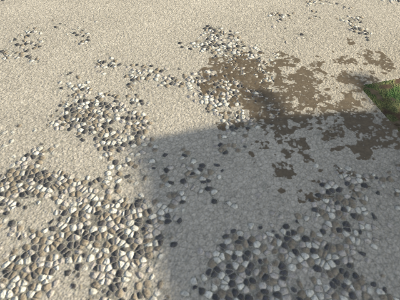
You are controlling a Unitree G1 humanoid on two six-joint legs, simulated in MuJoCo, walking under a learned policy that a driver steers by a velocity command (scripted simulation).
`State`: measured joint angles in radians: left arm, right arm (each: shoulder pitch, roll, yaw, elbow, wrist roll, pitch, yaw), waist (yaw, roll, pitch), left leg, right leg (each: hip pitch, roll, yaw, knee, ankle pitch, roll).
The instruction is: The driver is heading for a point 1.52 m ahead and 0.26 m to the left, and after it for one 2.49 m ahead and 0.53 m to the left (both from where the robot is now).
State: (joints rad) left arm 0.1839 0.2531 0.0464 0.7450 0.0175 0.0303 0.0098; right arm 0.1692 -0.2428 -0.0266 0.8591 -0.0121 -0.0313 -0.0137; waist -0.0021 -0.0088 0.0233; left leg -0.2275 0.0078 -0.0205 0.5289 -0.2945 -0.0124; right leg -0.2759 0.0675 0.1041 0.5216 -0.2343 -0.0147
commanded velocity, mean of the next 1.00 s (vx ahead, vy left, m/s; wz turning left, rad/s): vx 0.27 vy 0.00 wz -0.01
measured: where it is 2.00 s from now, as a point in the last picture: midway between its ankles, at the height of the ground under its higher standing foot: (205, 205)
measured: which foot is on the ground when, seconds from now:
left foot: down 0.00-0.50, up 0.52-0.94, down 0.96-1.00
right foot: down 0.00-0.98, up 1.00-1.00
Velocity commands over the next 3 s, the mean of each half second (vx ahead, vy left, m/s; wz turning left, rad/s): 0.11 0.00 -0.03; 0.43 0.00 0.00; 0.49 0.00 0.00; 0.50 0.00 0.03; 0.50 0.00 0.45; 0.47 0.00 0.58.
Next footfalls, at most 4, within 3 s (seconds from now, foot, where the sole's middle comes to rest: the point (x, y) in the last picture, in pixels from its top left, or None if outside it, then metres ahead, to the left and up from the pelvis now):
0.96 left None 0.46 0.12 -0.77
1.50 right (238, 231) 0.76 -0.12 -0.77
2.02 left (177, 166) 1.07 0.12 -0.77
2.54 right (210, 115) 1.39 -0.03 -0.77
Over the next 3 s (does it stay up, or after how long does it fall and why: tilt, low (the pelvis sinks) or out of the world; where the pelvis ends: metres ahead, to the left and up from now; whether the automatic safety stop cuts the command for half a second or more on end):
stays up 1.41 0.14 -0.01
